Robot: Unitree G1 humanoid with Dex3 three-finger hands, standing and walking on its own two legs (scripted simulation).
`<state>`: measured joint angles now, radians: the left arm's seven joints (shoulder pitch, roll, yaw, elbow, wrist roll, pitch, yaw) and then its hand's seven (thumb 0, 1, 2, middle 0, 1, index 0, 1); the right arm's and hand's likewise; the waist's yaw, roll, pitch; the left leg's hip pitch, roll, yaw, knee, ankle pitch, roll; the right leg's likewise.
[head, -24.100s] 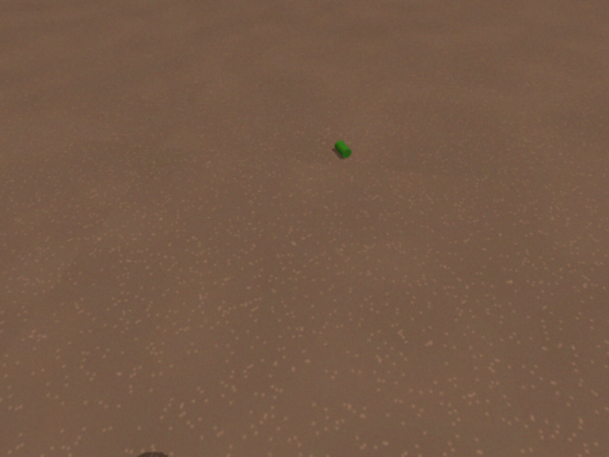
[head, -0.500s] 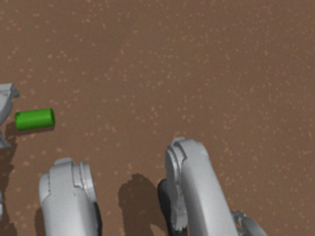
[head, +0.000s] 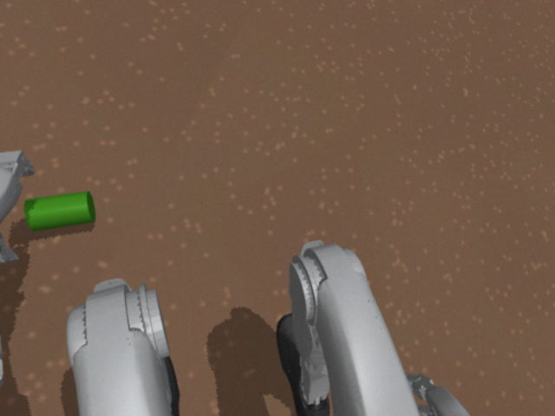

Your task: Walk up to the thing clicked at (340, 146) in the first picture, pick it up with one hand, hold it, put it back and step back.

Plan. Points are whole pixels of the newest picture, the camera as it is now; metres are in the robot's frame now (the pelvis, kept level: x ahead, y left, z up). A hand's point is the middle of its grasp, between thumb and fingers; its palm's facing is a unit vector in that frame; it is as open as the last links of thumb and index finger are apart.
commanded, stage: approach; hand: left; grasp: from above
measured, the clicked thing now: (62, 210) +0.47 +0.29 -0.29
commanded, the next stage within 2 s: close in in 0.66 s
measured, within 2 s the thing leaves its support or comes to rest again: neither
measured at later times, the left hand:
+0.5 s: hand (51, 185) +0.48 +0.27 -0.16, palm faces -0.42 -0.06 -0.91, open 13.2 cm
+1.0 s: hand (38, 207) +0.45 +0.29 -0.18, palm faces -0.47 -0.07 -0.88, open 12.9 cm
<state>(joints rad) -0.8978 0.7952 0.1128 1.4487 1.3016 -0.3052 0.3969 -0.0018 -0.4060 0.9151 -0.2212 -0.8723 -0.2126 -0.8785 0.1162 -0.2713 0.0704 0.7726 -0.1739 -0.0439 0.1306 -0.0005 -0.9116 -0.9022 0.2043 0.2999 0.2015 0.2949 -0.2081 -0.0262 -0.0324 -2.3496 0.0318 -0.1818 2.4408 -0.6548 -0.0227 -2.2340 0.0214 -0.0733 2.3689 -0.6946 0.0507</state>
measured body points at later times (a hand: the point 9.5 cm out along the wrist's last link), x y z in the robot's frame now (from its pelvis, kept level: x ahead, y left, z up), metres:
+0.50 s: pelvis +0.00 +0.00 +0.00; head +0.23 +0.07 +0.38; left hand +0.49 +0.27 -0.11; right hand +0.05 -0.27 -0.10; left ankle +0.08 +0.14 -0.28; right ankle +0.10 -0.13 -0.28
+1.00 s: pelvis +0.00 +0.00 +0.00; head +0.24 +0.08 +0.37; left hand +0.47 +0.29 -0.13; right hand +0.07 -0.27 -0.10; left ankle +0.08 +0.14 -0.28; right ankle +0.10 -0.13 -0.28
